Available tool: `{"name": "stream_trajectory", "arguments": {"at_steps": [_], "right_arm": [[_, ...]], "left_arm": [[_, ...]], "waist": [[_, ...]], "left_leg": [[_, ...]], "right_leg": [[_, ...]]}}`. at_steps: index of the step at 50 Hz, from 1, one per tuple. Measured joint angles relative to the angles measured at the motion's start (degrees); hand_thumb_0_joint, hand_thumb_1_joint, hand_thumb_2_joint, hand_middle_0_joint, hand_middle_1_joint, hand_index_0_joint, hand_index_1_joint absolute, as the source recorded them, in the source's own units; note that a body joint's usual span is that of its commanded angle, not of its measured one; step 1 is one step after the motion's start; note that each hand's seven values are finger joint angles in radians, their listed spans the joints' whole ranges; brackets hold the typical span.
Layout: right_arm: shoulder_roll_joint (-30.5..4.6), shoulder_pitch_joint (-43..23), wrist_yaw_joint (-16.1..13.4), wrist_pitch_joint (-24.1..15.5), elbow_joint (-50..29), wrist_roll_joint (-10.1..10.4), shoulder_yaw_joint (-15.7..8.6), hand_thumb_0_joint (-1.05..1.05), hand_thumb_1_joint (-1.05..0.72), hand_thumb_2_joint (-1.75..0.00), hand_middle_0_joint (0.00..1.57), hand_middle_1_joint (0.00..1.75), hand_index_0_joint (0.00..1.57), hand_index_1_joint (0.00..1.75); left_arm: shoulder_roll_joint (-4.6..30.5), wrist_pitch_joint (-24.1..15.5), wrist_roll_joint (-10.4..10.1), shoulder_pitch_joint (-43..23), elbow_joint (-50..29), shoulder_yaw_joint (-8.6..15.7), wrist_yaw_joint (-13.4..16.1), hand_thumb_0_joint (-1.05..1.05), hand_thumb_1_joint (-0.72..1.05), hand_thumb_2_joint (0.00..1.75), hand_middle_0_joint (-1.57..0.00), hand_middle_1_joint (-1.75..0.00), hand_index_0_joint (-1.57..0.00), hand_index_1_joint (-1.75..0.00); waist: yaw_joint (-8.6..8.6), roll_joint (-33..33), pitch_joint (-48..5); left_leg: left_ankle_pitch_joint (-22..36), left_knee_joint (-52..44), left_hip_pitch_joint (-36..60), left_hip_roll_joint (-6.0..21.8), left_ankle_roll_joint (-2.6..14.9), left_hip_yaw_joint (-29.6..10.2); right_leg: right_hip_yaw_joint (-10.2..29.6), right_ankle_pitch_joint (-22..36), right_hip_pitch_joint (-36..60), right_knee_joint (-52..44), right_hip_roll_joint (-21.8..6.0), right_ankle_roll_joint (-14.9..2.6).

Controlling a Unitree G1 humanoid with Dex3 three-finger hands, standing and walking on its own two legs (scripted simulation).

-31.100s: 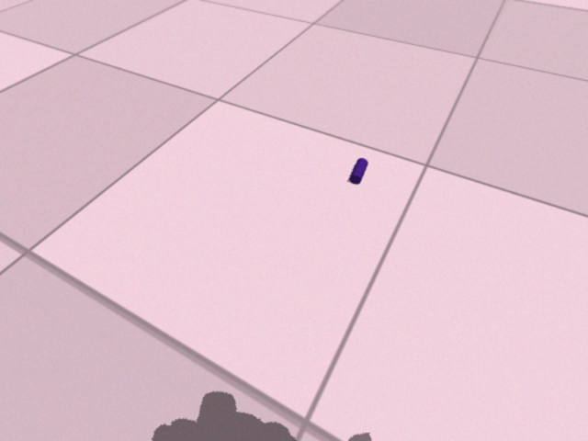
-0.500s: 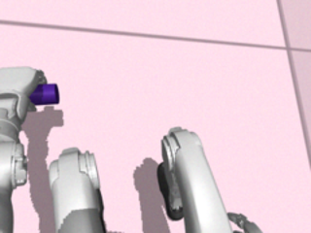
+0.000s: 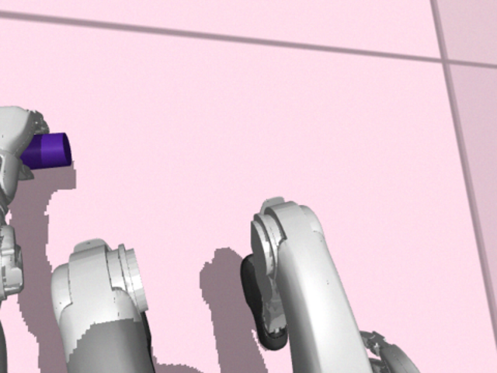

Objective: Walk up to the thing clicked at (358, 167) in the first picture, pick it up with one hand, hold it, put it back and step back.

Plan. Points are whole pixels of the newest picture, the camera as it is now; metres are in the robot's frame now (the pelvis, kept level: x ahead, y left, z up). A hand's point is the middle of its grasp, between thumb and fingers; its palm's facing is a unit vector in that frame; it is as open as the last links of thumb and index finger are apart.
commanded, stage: rest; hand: left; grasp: from above
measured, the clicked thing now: (20, 153) +0.47 +0.28 -0.23
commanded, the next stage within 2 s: open in 1.10 s
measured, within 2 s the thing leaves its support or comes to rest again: rests again in 1.40 s
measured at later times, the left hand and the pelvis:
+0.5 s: hand (27, 157) +0.47 +0.27 -0.24, palm faces -0.47 -0.08 -0.88, open 8.4 cm; pelvis +0.00 +0.00 -0.01, yaw -3 degrees
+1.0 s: hand (28, 159) +0.47 +0.28 -0.25, palm faces -0.47 -0.08 -0.88, open 8.3 cm; pelvis +0.00 +0.01 -0.02, yaw -4 degrees
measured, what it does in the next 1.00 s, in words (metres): stands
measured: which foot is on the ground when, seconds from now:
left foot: down 0.00-1.00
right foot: down 0.00-1.00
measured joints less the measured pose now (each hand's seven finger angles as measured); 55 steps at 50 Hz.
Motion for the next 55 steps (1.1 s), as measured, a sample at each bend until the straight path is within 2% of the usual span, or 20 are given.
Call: {"name": "stream_trajectory", "arguments": {"at_steps": [6,10,15,18,24,36,43,49,55], "right_arm": [[0.1,-0.3,0.6,-0.6,0.1,-0.4,0.9,0.00,-0.91,-0.90,0.20,0.30,0.20,0.30],[-0.1,-0.5,1.0,-1.2,-0.3,-0.9,1.7,0.00,-0.90,-0.90,0.20,0.30,0.20,0.30],[-0.4,-0.8,1.6,-2.0,-0.4,-1.4,2.5,0.00,-0.90,-0.90,0.20,0.30,0.20,0.30],[-0.7,-1.1,1.9,-2.4,-0.6,-1.9,3.0,0.00,-0.90,-0.90,0.20,0.30,0.20,0.30],[-1.3,-1.3,2.5,-3.1,-0.8,-2.4,3.7,0.00,-0.90,-0.90,0.20,0.30,0.20,0.30],[-2.2,-1.9,3.3,-4.7,-1.5,-3.5,4.9,0.00,-0.90,-0.90,0.20,0.30,0.20,0.30],[-2.4,-2.0,4.0,-5.3,-1.3,-4.0,5.8,0.00,-0.91,-0.90,0.20,0.30,0.20,0.30],[-2.6,-2.1,4.4,-5.9,-1.8,-4.3,6.6,0.00,-0.91,-0.90,0.20,0.30,0.20,0.30],[-2.7,-2.1,4.6,-6.3,-1.7,-4.6,7.6,0.00,-0.91,-0.90,0.20,0.30,0.20,0.30]], "left_arm": [[0.7,0.6,-0.2,-0.3,1.7,-0.2,0.9,0.01,0.24,0.22,-0.90,-0.24,-0.92,-0.22],[1.7,0.1,0.2,-0.3,2.3,0.9,1.5,0.01,0.24,0.22,-0.90,-0.23,-0.92,-0.22],[2.8,-0.1,0.2,-0.6,3.4,1.0,2.7,0.01,0.25,0.20,-0.90,-0.23,-0.92,-0.22],[3.7,-0.3,0.7,-0.4,3.6,2.2,3.3,0.01,0.25,0.20,-0.90,-0.23,-0.92,-0.21],[4.7,0.2,0.4,-0.7,4.9,1.5,4.3,0.01,0.26,0.18,-0.91,-0.21,-0.93,-0.19],[7.0,0.1,1.0,-0.7,6.6,2.9,5.8,0.01,0.27,0.14,-0.92,-0.18,-0.94,-0.16],[7.6,0.2,0.7,-1.0,7.5,1.7,6.2,0.01,0.28,0.13,-0.93,-0.17,-0.95,-0.15],[8.7,0.0,0.9,-1.2,8.5,2.5,6.9,0.01,0.28,0.11,-0.94,-0.16,-0.96,-0.14],[9.4,-0.1,0.5,-1.7,10.1,1.3,7.4,0.01,0.28,0.11,-0.94,-0.16,-0.96,-0.14]], "waist": [[-0.61,-0.4,0.8],[-1.12,-0.7,1.8],[-1.64,-1.3,2.7],[-2.03,-1.6,3.3],[-2.51,-2.2,3.8],[-3.26,-3.1,5.4],[-3.61,-3.6,5.8],[-4.02,-3.7,6.5],[-4.34,-3.9,6.7]], "left_leg": [[-0.5,0.9,-0.3,0.1,0.03,-0.3],[-0.7,1.6,-0.3,0.1,0.00,-0.8],[-1.0,2.5,-0.4,0.1,-0.07,-1.4],[-1.2,3.0,-0.4,0.2,-0.08,-1.8],[-1.3,3.8,-0.6,0.2,0.02,-2.4],[-1.5,4.8,-0.4,0.3,0.36,-3.2],[-1.6,5.2,-0.2,0.2,0.45,-3.6],[-1.5,5.5,0.0,0.3,0.61,-3.9],[-1.4,5.7,0.1,0.4,0.74,-4.2]], "right_leg": [[-0.2,-0.2,-0.2,0.6,0.2,-0.09],[-0.6,-0.3,-0.2,0.9,0.3,-0.07],[-1.0,-0.3,-0.2,1.4,0.6,0.04],[-1.3,-0.2,-0.1,1.5,0.8,0.25],[-1.7,-0.1,0.0,1.8,1.0,0.19],[-2.5,0.1,0.7,1.8,1.3,0.04],[-2.7,0.1,1.1,1.9,1.3,0.13],[-3.0,0.4,1.4,1.8,1.5,0.16],[-3.2,0.7,1.6,1.7,1.8,0.46]]}}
